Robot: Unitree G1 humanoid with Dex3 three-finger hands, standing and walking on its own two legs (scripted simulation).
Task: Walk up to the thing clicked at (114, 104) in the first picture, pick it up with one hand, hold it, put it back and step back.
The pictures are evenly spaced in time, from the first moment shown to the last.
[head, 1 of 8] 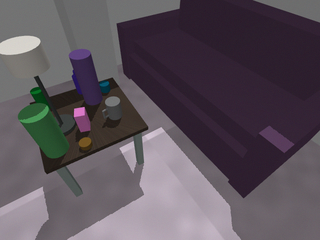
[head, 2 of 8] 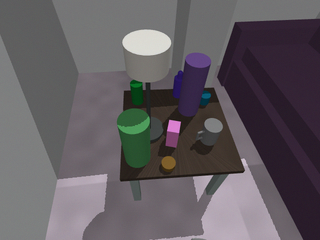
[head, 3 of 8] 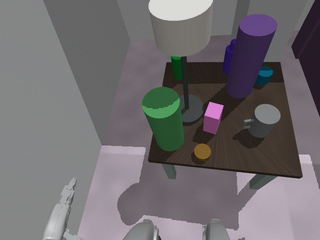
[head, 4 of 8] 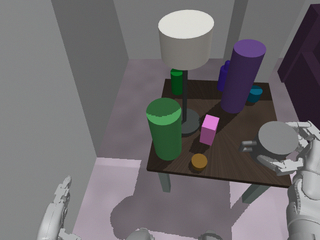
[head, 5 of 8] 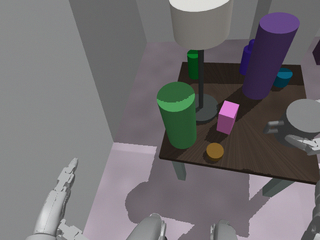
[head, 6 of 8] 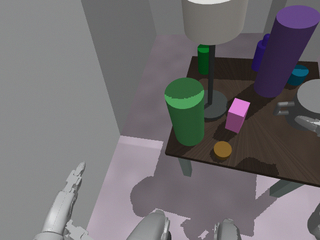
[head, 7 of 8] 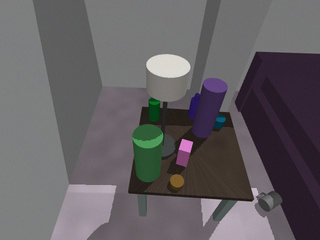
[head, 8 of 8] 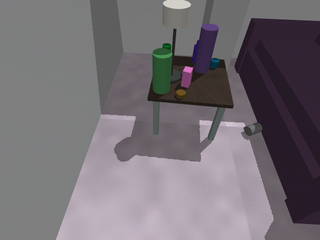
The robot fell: no
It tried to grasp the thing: yes
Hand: right
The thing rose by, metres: 0.25
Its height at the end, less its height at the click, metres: -0.44
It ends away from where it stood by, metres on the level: 0.43
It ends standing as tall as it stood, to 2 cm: no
